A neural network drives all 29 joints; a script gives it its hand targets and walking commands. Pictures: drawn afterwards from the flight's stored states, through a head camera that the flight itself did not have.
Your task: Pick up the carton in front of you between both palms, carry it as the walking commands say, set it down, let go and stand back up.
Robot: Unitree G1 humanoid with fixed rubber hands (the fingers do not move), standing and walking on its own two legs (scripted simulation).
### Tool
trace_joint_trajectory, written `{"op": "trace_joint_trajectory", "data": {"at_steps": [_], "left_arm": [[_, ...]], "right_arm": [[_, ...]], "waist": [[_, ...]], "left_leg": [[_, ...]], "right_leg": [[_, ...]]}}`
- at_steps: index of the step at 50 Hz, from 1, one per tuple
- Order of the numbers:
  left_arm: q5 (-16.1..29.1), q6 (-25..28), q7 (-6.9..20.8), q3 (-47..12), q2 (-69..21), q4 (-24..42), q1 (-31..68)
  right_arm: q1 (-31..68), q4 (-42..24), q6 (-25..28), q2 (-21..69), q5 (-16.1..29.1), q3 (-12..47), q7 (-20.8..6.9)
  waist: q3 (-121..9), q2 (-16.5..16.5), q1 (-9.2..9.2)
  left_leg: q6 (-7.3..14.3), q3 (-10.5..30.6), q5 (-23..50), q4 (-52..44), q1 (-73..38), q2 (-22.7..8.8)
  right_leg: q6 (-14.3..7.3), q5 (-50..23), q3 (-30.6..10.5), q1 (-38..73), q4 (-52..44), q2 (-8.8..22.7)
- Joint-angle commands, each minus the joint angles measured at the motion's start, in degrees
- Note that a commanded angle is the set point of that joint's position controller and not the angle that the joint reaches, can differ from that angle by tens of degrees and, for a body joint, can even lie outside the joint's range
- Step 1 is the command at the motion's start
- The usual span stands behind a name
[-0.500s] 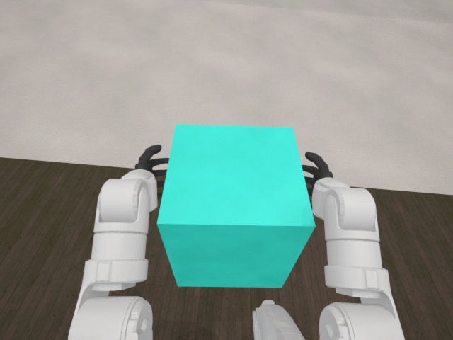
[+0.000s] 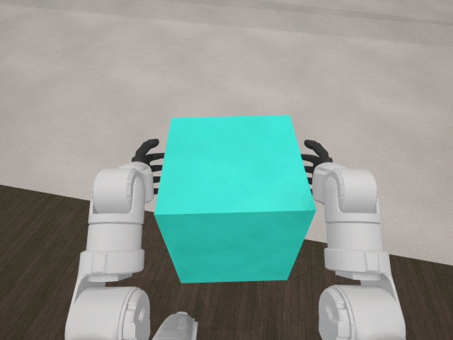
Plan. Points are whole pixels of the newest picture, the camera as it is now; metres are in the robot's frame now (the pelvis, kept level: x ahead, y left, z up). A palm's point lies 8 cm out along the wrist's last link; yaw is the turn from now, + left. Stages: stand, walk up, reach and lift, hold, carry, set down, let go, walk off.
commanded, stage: carry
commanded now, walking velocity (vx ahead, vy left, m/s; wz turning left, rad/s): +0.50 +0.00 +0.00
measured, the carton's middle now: (232, 203) +0.35 +0.01 +0.03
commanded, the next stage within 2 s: none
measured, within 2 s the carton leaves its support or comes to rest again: neither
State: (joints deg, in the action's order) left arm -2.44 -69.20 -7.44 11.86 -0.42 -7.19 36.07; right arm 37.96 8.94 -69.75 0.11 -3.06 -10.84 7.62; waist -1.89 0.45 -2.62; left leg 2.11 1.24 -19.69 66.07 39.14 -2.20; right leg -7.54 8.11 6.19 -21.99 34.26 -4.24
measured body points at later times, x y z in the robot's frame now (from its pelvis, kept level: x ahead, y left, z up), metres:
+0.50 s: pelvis +0.31 +0.04 -0.06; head +0.34 +0.05 +0.39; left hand +0.68 +0.17 +0.01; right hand +0.65 -0.14 +0.01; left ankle +0.35 +0.07 -0.78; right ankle +0.26 -0.09 -0.69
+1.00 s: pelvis +0.62 -0.01 -0.11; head +0.62 -0.02 +0.34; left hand +0.98 +0.14 +0.01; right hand +0.99 -0.16 +0.00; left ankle +0.51 +0.10 -0.72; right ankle +0.67 -0.04 -0.83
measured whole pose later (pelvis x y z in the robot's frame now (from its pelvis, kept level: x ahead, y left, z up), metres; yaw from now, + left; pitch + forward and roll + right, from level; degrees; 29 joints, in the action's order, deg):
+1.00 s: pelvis +0.62 -0.01 -0.11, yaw -1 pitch +4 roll +0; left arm -3.8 -69.6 -7.6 11.3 -0.8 -8.1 37.1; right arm 38.9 11.2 -69.2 -1.7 -0.9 -10.1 7.8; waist -4.4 -0.3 -1.2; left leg 2.9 0.0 -27.3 77.7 29.3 1.8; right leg -9.0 5.5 7.1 -26.6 35.3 -4.5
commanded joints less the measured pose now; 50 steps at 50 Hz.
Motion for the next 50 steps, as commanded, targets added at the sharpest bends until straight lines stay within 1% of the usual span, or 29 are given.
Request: {"op": "trace_joint_trajectory", "data": {"at_steps": [1, 5, 9, 11, 13, 15, 16, 17, 18, 19, 20, 21, 22, 24, 28, 30, 35, 38, 40, 41, 42, 43, 44, 45, 46, 47, 48, 49, 50], "left_arm": [[27.7, 2.1, 14.7, -37.7, -65.8, 8.9, 45.4], [27.7, 2.5, 14.9, -38.3, -64.3, 10.3, 44.0], [26.1, 2.4, 15.2, -38.0, -62.6, 6.5, 38.5], [25.5, 2.8, 15.5, -37.9, -62.4, 4.0, 37.2], [25.6, 3.4, 15.7, -37.9, -62.8, 1.7, 36.8], [25.9, 4.0, 16.1, -38.0, -64.0, -0.9, 37.9], [25.6, 4.5, 16.3, -37.7, -64.1, -2.1, 38.5], [25.2, 4.7, 16.4, -37.1, -65.3, -3.6, 38.4], [25.0, 4.1, 16.1, -35.9, -65.7, -5.1, 39.4], [24.8, 4.4, 15.7, -36.2, -65.9, -2.7, 39.9], [24.9, 4.9, 15.2, -36.7, -66.4, 0.5, 43.3], [24.8, 5.4, 14.4, -36.7, -67.3, 2.6, 44.7], [24.3, 5.7, 13.6, -36.3, -67.4, 4.2, 44.4], [23.1, 6.0, 12.1, -36.5, -67.1, 6.3, 41.5], [21.1, 6.6, 10.7, -37.7, -66.0, 7.6, 35.2], [20.4, 6.9, 10.4, -38.8, -65.2, 8.7, 33.8], [19.9, 6.6, 10.1, -41.0, -61.5, 12.5, 34.4], [19.1, 4.8, 10.1, -40.1, -57.5, 12.0, 33.3], [18.0, 3.3, 10.4, -38.3, -54.6, 9.6, 31.8], [17.5, 2.7, 10.5, -37.1, -53.1, 8.0, 30.9], [17.0, 2.2, 10.7, -35.9, -52.2, 6.8, 30.7], [16.5, 1.7, 11.0, -34.5, -51.2, 5.7, 31.0], [16.2, 1.2, 11.3, -33.0, -50.0, 3.9, 32.2], [16.1, 0.8, 11.3, -31.1, -47.7, 1.1, 33.6], [17.7, 0.8, 11.7, -31.7, -50.8, 0.1, 32.6], [20.1, 1.0, 12.2, -33.3, -54.5, 2.8, 36.6], [22.6, 0.9, 12.7, -34.7, -57.6, 5.6, 42.2], [24.5, 0.9, 13.2, -36.0, -60.8, 7.4, 46.6], [25.9, 1.0, 13.5, -36.4, -62.8, 7.7, 48.0]], "right_arm": [[39.4, -8.5, 3.3, 63.3, 21.8, 34.0, -11.1], [39.4, -11.3, 3.6, 61.9, 21.4, 35.6, -10.4], [35.4, -8.6, 3.1, 60.1, 19.8, 35.9, -10.7], [34.4, -6.8, 3.1, 59.3, 19.1, 35.5, -11.4], [33.5, -4.4, 3.2, 58.7, 18.2, 34.2, -12.0], [31.6, -1.5, 3.7, 57.7, 16.8, 31.8, -12.5], [30.8, -0.4, 3.9, 56.7, 16.5, 30.6, -12.9], [30.8, 1.1, 4.1, 56.1, 16.5, 29.5, -13.4], [31.3, 2.8, 4.5, 55.2, 15.8, 28.2, -13.4], [30.5, 3.1, 4.9, 57.8, 17.6, 29.7, -13.9], [35.0, -0.8, 5.5, 61.2, 20.1, 31.6, -14.4], [40.0, -4.8, 5.8, 64.0, 22.9, 33.3, -14.7], [44.1, -7.8, 6.1, 65.9, 25.3, 35.2, -14.8], [45.7, -11.2, 6.5, 68.0, 28.4, 37.7, -14.9], [39.7, -12.0, 7.0, 67.7, 28.8, 38.8, -15.0], [37.6, -12.5, 7.2, 66.8, 28.5, 39.3, -15.3], [36.6, -15.2, 7.1, 62.9, 28.1, 40.9, -15.4], [34.0, -13.6, 5.9, 59.4, 27.5, 40.2, -15.1], [33.4, -11.1, 5.0, 57.7, 27.1, 39.4, -15.1], [33.5, -9.6, 4.4, 57.2, 27.0, 39.0, -15.1], [34.1, -8.2, 4.0, 56.9, 27.1, 38.5, -15.1], [35.6, -7.0, 3.6, 56.5, 27.0, 37.8, -15.0], [37.6, -5.9, 3.1, 56.9, 26.7, 36.8, -15.0], [38.8, -3.7, 1.8, 57.6, 27.3, 35.5, -14.5], [40.3, -4.9, 1.5, 56.7, 26.8, 35.1, -14.1], [43.7, -6.3, 1.6, 58.0, 26.7, 34.9, -13.9], [45.1, -6.9, 1.8, 59.6, 26.1, 34.2, -13.5], [44.9, -7.5, 1.7, 60.6, 25.4, 33.2, -13.1], [44.6, -8.0, 1.7, 61.5, 24.7, 32.9, -12.6]], "waist": [[-25.6, 4.7, -0.09], [-25.1, 5.3, -1.78], [-22.6, 5.0, -4.13], [-20.8, 5.3, -4.86], [-20.3, 5.4, -3.44], [-22.9, 4.0, 1.88], [-24.9, 0.3, 4.17], [-27.3, -8.4, 3.21], [-34.5, -17.5, 7.36], [-35.0, -11.9, 6.56], [-30.3, -6.6, 6.34], [-26.9, -1.9, 5.34], [-25.2, -1.6, 4.54], [-24.7, -3.0, 3.72], [-27.8, -5.7, 5.09], [-28.3, -6.4, 6.13], [-24.9, -5.8, 8.63], [-22.8, -5.7, 9.84], [-21.5, -5.7, 8.48], [-22.0, -5.8, 6.49], [-23.2, -4.7, 3.62], [-24.6, -2.3, 0.83], [-27.8, 6.8, 1.67], [-34.4, 16.0, -1.7], [-35.6, 11.7, -2.56], [-31.1, 6.3, -1.66], [-26.1, 0.3, 0.28], [-24.8, 0.9, 0.9], [-23.9, 0.7, 1.14]], "left_leg": [[-0.4, -1.6, 7.1, -3.9, 7.4, -0.6], [0.0, -3.5, 15.0, -12.9, 9.3, 0.6], [0.7, -7.0, 23.8, -28.8, 6.8, 4.1], [2.2, -8.1, 29.7, -36.8, 1.9, 5.3], [4.2, -8.2, 34.7, -42.2, -8.9, 5.6], [4.8, -8.3, 36.6, -46.3, -25.4, 4.3], [4.5, -2.9, 43.9, -42.1, -38.5, -1.6], [6.3, 10.1, 69.6, -30.2, -51.8, -14.2], [19.2, 30.3, 55.0, -31.2, -64.9, -23.6], [19.6, 33.9, 27.9, -36.4, -59.9, -20.7], [17.2, 30.4, 17.2, -39.8, -51.9, -16.5], [14.5, 26.4, 14.8, -42.0, -44.5, -14.3], [13.6, 23.8, 15.3, -43.1, -39.0, -13.7], [11.2, 19.3, 17.9, -44.4, -33.4, -11.7], [9.2, 12.3, 45.3, -39.3, -42.6, -9.9], [7.8, 9.7, 52.5, -37.5, -46.8, -8.5], [6.3, 5.9, 53.6, -35.1, -51.6, -4.1], [6.3, 4.2, 48.7, -31.9, -50.2, -2.8], [5.7, 2.8, 45.7, -27.4, -46.0, -2.7], [4.9, 1.9, 46.9, -22.8, -43.2, -2.5], [3.5, -0.8, 45.2, -15.3, -38.2, -1.6], [2.3, -1.7, 31.9, -5.5, -27.1, -0.3], [1.1, -2.3, -9.0, 4.8, -10.8, 3.0], [-2.1, 0.2, -20.4, 20.8, 5.4, 7.9], [0.0, 1.6, -15.5, 23.3, 9.2, 5.2], [0.9, 1.4, -11.1, 19.9, 9.1, 3.2], [1.1, 1.1, -7.3, 14.8, 6.9, 2.2], [0.9, 1.3, -5.5, 12.1, 4.8, 0.7], [0.3, 1.1, -4.1, 9.4, 2.1, -0.5]], "right_leg": [[-1.4, -33.3, -18.9, 26.2, -7.7, 15.8], [-0.3, -39.9, -15.6, 31.4, -5.5, 13.1], [0.0, -41.0, -12.6, 35.4, -2.7, 9.6], [0.2, -38.5, -11.4, 34.0, -0.8, 9.0], [1.3, -36.4, -10.1, 28.9, 4.0, 9.1], [3.7, -34.4, -6.8, 21.3, 17.5, 8.4], [4.8, -18.8, -5.7, 10.0, 27.8, 6.3], [5.8, 23.4, -4.7, -5.8, 37.0, 2.2], [8.3, 31.4, -7.7, -21.3, 53.2, -2.1], [5.4, 26.6, -9.6, -24.2, 52.7, 1.2], [4.7, 22.8, -8.9, -24.2, 49.0, 2.6], [5.1, 19.3, -8.5, -22.4, 44.3, 4.1], [5.4, 17.3, -8.7, -20.2, 40.4, 5.4], [6.3, 15.3, -7.5, -16.0, 34.7, 6.3], [7.1, 6.9, -6.0, -22.3, 27.5, 7.1], [6.7, 1.7, -5.1, -24.5, 23.6, 6.5], [5.4, -10.3, -1.6, -24.3, 7.4, 3.3], [4.4, -19.0, 0.3, -17.7, -4.5, 1.5], [2.8, -23.4, 0.1, -9.1, -10.4, 1.3], [2.1, -23.9, 0.7, -2.3, -12.4, 1.1], [1.8, -26.4, 1.6, 7.5, -16.0, 1.7], [2.0, -30.5, -2.4, 20.3, -12.8, 6.5], [-0.1, -56.1, -15.5, 35.2, 1.7, 19.9], [-12.7, -46.4, -35.5, 49.7, 1.1, 30.0], [-14.9, -16.3, -41.4, 45.4, -5.1, 28.8], [-11.4, -3.7, -37.7, 37.0, -8.9, 23.4], [-7.6, -1.5, -32.8, 28.3, -11.5, 20.6], [-7.4, -2.2, -31.4, 22.7, -12.6, 21.2], [-5.9, -1.8, -29.3, 18.5, -13.8, 19.9]]}}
